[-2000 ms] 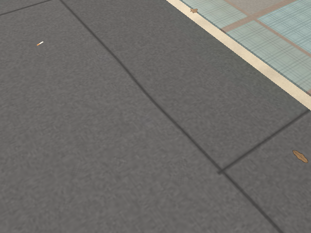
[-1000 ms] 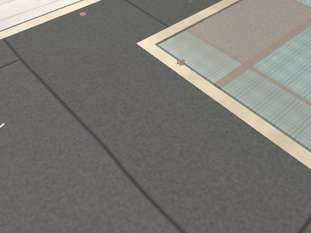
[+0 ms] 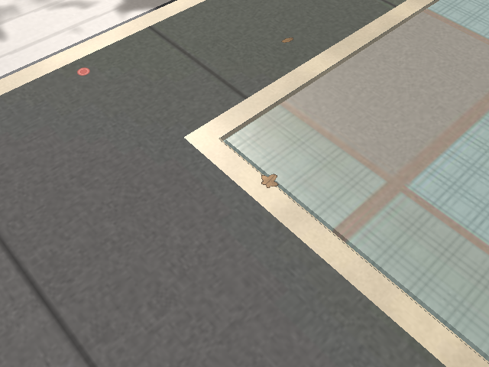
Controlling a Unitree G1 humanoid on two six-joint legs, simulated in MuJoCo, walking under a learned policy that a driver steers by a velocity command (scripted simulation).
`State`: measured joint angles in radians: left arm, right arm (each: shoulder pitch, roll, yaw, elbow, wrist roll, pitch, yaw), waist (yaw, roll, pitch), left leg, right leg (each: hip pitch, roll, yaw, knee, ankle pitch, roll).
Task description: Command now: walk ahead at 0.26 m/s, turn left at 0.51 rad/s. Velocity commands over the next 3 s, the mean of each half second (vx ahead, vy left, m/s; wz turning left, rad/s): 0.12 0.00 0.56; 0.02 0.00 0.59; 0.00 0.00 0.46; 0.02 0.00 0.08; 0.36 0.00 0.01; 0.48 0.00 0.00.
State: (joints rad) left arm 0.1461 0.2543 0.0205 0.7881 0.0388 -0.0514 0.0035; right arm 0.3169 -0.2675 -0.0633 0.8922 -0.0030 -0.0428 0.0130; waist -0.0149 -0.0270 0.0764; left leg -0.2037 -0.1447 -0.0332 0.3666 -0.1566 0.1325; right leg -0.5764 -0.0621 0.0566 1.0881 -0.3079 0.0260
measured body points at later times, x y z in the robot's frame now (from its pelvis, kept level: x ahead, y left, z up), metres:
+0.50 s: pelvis +0.13 -0.05 +0.00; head +0.17 -0.06 +0.45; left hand +0.18 +0.25 -0.09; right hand +0.32 -0.29 -0.13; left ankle +0.05 +0.05 -0.65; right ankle +0.22 -0.12 -0.74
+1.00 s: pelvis +0.10 -0.02 +0.00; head +0.11 +0.03 +0.45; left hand +0.03 +0.28 -0.13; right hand +0.36 -0.19 -0.09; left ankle +0.07 +0.05 -0.74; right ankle +0.19 -0.14 -0.67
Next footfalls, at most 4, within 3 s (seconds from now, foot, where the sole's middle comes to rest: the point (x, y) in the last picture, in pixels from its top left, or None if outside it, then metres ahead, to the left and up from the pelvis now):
0.28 right None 0.26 -0.11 -0.78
0.74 left None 0.10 0.07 -0.78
1.26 right None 0.22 -0.08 -0.78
1.62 left None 0.03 0.03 -0.78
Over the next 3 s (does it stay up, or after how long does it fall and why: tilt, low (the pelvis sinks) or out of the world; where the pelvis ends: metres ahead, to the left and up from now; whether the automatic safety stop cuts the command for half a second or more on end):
stays up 0.41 0.28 0.00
